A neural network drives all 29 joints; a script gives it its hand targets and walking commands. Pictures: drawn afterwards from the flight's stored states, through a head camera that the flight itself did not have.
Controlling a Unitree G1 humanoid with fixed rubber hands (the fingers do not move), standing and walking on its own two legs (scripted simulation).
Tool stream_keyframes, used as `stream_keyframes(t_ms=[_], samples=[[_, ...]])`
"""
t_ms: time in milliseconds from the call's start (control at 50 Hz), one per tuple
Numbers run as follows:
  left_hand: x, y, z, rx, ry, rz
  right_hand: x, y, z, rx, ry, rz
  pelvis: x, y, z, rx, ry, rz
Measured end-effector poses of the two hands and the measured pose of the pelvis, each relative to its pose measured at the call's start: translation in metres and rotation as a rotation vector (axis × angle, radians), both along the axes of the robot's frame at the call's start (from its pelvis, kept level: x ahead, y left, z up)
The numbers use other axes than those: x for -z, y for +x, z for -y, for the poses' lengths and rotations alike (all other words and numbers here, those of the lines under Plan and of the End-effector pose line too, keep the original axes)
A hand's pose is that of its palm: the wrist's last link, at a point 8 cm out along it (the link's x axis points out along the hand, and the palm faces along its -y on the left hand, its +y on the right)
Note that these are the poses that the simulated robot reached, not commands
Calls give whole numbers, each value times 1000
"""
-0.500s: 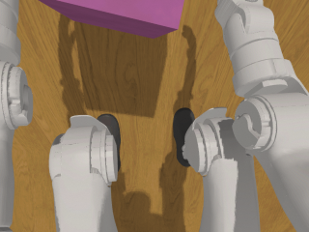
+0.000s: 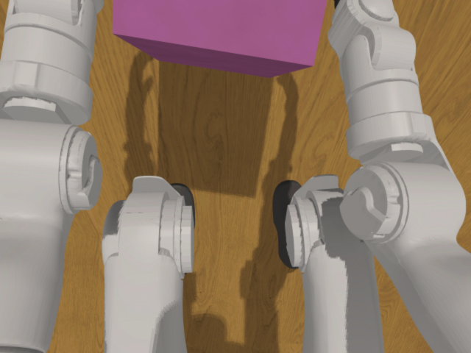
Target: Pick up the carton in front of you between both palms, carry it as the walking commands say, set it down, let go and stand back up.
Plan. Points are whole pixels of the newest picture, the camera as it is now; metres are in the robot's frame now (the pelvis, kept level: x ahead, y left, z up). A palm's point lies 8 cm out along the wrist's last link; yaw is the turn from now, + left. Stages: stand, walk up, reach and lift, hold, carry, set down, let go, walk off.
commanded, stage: reach and lift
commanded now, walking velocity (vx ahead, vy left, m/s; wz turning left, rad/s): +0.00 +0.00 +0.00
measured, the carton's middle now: out of the picture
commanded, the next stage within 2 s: none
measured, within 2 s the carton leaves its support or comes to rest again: neither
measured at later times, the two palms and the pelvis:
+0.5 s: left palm out of the picture +0.51 +0.20 +0.03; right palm out of the picture +0.50 -0.09 +0.03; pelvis -0.02 -0.02 +0.10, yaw +4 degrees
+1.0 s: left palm out of the picture +0.45 +0.19 +0.18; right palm out of the picture +0.47 -0.11 +0.19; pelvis +0.03 -0.02 +0.22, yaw +7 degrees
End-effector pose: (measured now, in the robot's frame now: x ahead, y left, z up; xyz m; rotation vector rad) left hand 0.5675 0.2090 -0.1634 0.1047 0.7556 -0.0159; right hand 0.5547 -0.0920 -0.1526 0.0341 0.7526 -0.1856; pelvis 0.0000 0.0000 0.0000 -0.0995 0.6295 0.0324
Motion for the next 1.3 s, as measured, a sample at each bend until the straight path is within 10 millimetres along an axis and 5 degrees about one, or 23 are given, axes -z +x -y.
stream_keyframes(t_ms=[80,320,580,1300], samples=[[-26,-6,0,-38,2,27,-25,-6,-3,26,-2,43,-7,0,4,-13,4,-29],[-149,-44,-2,-101,-17,36,-137,-41,-5,13,16,59,-63,-12,18,-57,11,-98],[-211,-66,6,-129,-25,56,-207,-53,3,-11,-2,81,-116,-14,19,-58,25,-132],[-431,-150,27,-250,-56,57,-429,-107,23,-91,7,84,-303,52,21,-77,89,145]])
